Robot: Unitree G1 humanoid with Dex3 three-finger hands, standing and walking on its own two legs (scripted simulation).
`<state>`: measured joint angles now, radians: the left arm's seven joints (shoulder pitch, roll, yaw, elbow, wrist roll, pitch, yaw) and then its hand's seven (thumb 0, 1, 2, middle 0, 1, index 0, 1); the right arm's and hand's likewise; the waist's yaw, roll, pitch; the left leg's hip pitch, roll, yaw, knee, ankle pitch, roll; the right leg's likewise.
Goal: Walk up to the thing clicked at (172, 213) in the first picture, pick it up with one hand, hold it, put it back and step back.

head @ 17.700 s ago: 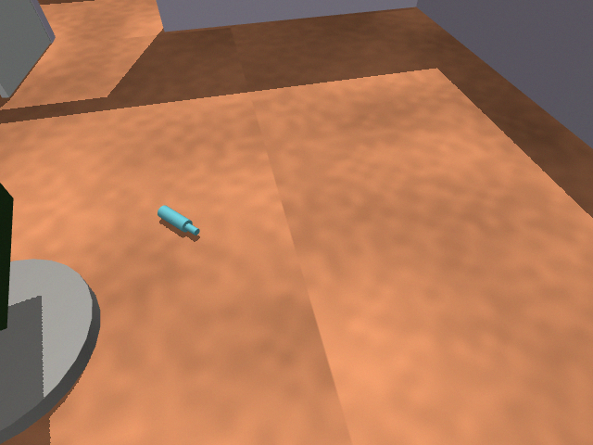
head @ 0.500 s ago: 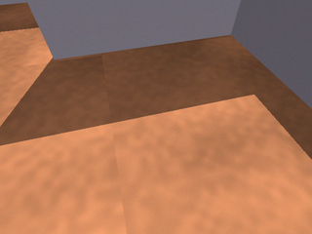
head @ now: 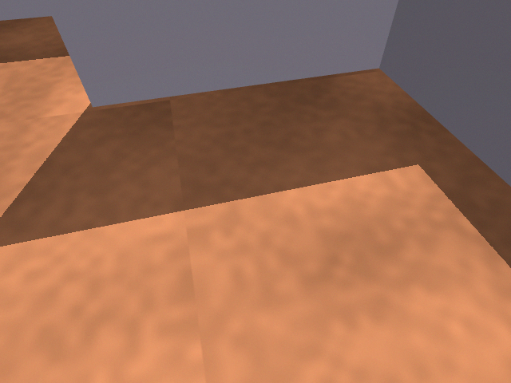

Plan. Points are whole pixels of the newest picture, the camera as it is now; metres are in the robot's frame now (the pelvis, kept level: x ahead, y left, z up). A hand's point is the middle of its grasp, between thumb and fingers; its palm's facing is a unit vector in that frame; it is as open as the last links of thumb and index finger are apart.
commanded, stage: walk up
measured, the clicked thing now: out of the picture -0.11 +0.58 -0.75
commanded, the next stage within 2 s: none
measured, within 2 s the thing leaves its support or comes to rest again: neither
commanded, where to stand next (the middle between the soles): +1.22 +0.02 m, yaw +0 degrees
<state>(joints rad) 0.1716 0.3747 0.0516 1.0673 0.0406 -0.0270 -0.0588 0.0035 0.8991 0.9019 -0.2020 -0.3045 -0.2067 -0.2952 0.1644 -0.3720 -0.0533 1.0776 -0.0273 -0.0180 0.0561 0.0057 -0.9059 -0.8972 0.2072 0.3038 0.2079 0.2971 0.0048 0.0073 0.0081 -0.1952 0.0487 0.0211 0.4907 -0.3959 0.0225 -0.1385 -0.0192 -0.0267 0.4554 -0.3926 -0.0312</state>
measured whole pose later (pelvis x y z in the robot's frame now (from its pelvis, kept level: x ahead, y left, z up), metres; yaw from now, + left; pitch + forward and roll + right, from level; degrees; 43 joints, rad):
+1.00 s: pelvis +0.43 +0.02 -0.01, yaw +0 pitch -2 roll -2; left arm 0.29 0.41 0.06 0.87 0.02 -0.08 -0.07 0.00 0.90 0.90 -0.20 -0.30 -0.21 -0.30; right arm 0.26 -0.43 -0.08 0.89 -0.02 -0.05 0.09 0.01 -0.91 -0.90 0.20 0.30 0.21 0.30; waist 0.03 0.04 0.07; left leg -0.53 0.13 0.02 0.70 -0.17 -0.01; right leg -0.11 0.00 -0.10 0.44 -0.29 -0.03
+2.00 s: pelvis +0.87 +0.02 -0.02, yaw +3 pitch -2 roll -1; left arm 0.31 0.44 0.06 0.85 0.03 -0.04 -0.07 0.00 0.90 0.90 -0.20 -0.30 -0.21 -0.30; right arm 0.30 -0.42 -0.07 0.89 -0.01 -0.04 0.09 0.01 -0.91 -0.90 0.20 0.30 0.21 0.30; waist 0.02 0.00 0.05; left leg -0.41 0.07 0.08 0.57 -0.17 0.02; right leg -0.12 -0.06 -0.15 0.57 -0.41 0.00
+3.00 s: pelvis +1.23 -0.04 -0.03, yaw +42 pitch -2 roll +1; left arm 0.13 0.38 0.02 0.78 -0.01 0.06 -0.02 0.01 0.90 0.90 -0.20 -0.30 -0.20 -0.29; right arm 0.12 -0.37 -0.04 0.72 -0.01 0.06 0.02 0.00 -0.91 -0.90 0.20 0.30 0.21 0.30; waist 0.01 -0.06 0.20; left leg -0.42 -0.08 -0.02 0.61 -0.15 0.04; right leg -0.39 -0.04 -0.02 1.10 -0.56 0.03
